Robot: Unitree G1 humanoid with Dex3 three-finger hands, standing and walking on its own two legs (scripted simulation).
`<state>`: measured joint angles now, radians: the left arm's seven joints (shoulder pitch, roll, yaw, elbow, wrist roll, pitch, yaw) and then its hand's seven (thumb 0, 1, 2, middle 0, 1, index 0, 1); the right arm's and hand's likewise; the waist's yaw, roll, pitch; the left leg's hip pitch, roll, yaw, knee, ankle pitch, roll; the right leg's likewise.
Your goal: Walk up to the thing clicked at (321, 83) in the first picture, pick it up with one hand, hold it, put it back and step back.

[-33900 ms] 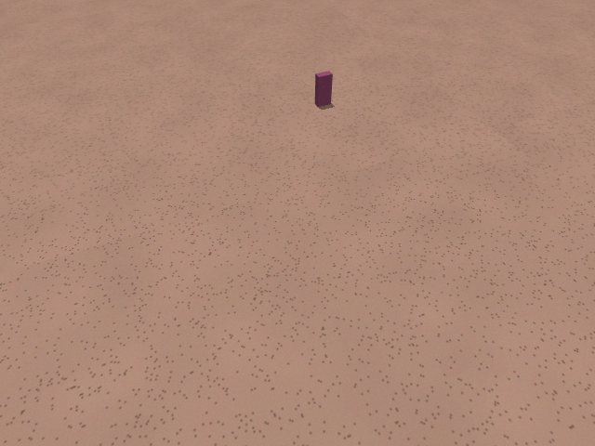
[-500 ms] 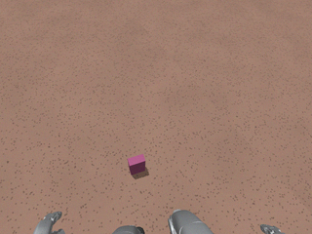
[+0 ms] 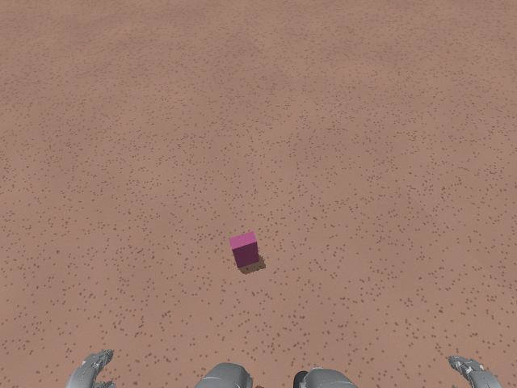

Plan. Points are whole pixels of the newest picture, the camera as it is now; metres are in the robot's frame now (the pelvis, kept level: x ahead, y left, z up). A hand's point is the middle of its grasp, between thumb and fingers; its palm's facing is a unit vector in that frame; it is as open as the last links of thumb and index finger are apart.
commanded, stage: step back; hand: left
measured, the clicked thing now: (245, 250) +0.58 +0.11 -0.67
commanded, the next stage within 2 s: none
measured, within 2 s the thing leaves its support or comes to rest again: neither
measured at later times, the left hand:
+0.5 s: hand out of the picture -0.06 +0.24 -0.16, palm faces -0.03 -0.91 -0.42, open 7.4 cm
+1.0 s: hand out of the picture -0.22 +0.21 -0.15, palm faces +0.04 -0.93 -0.35, open 7.4 cm
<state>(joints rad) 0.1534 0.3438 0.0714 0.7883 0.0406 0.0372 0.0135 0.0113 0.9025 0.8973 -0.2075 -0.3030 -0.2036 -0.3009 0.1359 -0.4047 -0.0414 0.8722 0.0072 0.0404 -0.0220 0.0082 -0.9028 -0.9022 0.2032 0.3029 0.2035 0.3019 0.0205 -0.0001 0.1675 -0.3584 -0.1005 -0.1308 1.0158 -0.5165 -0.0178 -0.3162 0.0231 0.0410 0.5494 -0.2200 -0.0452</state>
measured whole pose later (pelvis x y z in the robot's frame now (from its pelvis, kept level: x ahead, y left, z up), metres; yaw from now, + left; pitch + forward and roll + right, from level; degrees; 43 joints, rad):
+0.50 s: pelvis -0.16 -0.03 -0.02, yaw -1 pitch -3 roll -2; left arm 0.18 0.37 0.09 0.84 0.03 0.04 0.00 0.01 0.91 0.90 -0.20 -0.30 -0.20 -0.30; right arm 0.08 -0.41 -0.05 0.79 -0.01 0.04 -0.01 0.01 -0.90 -0.90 0.21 0.30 0.21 0.30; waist 0.00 0.07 0.21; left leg -0.42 0.10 -0.08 0.70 -0.24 -0.02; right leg -0.21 0.06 0.05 0.64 -0.38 0.00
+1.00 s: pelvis -0.32 -0.05 +0.00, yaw +2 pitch -2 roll -1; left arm 0.15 0.38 0.07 0.80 0.01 0.07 0.02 0.01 0.90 0.90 -0.21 -0.30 -0.20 -0.30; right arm 0.17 -0.34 -0.02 0.86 -0.04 0.04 -0.01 0.01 -0.90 -0.90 0.21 0.30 0.21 0.30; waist 0.00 -0.03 0.16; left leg -0.30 0.01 -0.03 0.58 -0.24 0.02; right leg -0.48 0.12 0.15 1.23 -0.50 -0.01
